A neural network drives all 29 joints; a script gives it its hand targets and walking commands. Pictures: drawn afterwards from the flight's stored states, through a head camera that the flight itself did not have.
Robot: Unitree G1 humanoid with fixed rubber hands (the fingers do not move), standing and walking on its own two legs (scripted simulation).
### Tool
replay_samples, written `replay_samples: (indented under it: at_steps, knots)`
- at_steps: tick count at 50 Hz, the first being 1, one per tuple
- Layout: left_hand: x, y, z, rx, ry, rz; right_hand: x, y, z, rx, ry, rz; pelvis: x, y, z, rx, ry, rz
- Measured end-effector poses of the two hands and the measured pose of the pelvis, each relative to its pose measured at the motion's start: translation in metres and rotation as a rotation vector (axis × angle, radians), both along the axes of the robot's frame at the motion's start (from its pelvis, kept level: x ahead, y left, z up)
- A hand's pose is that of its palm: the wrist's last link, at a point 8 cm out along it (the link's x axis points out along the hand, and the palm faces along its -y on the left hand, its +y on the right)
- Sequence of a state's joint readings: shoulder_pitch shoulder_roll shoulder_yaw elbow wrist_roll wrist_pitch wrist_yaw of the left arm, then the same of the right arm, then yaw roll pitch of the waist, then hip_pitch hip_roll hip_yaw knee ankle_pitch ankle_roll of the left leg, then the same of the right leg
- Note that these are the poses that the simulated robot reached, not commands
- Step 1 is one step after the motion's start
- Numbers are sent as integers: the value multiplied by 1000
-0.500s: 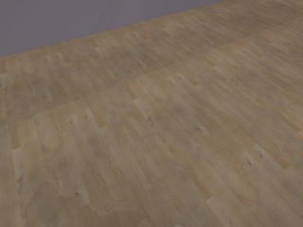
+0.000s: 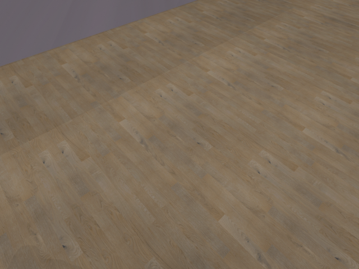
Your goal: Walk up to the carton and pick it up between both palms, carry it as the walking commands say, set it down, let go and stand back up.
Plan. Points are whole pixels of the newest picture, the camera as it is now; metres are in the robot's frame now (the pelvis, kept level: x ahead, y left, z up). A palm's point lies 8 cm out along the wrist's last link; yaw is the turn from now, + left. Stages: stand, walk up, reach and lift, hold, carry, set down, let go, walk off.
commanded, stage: walk up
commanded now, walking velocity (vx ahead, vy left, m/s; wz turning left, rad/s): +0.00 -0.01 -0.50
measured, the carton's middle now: out of the picture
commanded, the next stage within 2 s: none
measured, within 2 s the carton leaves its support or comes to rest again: neither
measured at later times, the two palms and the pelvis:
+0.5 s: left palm (103, 252) +0.19 +0.19 -0.11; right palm out of the picture -0.08 -0.29 -0.14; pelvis -0.02 -0.03 +0.00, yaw -17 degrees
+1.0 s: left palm (102, 260) +0.18 +0.19 -0.12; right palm out of the picture -0.09 -0.26 -0.12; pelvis -0.02 -0.01 +0.01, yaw -32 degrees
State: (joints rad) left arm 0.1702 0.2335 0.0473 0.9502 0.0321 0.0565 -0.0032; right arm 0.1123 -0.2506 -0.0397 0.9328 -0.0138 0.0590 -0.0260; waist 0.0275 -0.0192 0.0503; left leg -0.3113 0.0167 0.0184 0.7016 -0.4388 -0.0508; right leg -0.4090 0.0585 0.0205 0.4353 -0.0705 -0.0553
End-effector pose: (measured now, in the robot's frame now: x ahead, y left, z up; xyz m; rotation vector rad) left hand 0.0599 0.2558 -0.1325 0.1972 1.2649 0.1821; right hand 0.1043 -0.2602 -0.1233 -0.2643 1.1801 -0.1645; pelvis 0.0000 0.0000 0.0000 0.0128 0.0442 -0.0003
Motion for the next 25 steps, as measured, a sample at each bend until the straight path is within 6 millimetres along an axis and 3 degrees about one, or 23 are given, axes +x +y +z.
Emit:
replay_samples:
  at_steps: [2, 5, 9, 13, 17, 21, 25]
  knots:
    - [1, 9, -5, -6, 6, -24, -15, 4, 3, -14, -17, -30, -5, 7, -2, -11, 3, -20]
    - [8, 17, -3, -7, 16, -69, -52, 7, 8, -36, 11, -81, -8, 15, 1, -19, -11, -45]
    - [29, 21, 8, -11, -11, -129, -97, 10, 12, -39, 85, -153, -8, 20, 9, -56, -24, -101]
    - [56, 16, 12, -11, -28, -197, -125, 15, 11, -16, 118, -216, -9, 16, 10, -65, -20, -166]
    - [89, -5, 15, -2, -53, -274, -149, 12, 4, 23, 128, -287, -11, 4, 8, -57, -13, -224]
    - [123, -39, 18, 24, -123, -358, -173, -4, -14, 57, 151, -354, -12, -17, -4, -27, 2, -265]
    - [132, -69, 24, 33, -178, -408, -180, -26, -20, 57, 146, -395, -18, -28, -4, -13, -18, -290]
